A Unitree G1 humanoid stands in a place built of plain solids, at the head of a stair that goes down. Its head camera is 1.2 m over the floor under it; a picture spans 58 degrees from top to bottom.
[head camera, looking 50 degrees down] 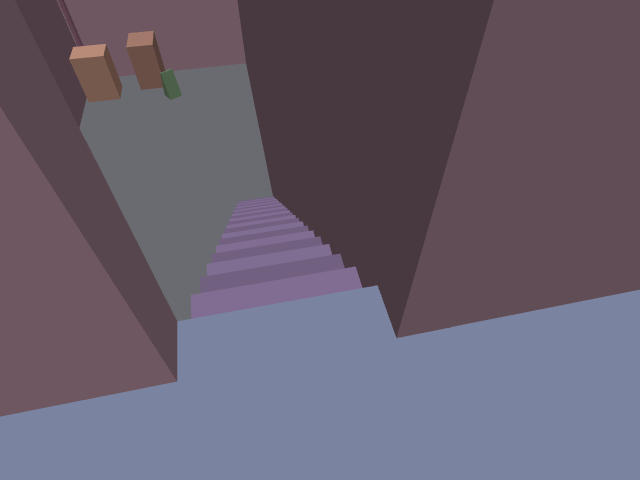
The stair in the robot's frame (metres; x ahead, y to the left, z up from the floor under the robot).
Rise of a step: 0.20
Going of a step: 0.23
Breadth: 0.65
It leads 12 degrees to the left of straight ahead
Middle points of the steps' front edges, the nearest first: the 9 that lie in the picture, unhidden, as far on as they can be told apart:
0.74 0.13 0.00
0.97 0.18 -0.20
1.19 0.22 -0.40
1.41 0.27 -0.59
1.63 0.32 -0.79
1.86 0.36 -0.99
2.08 0.41 -1.19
2.30 0.46 -1.39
2.53 0.51 -1.59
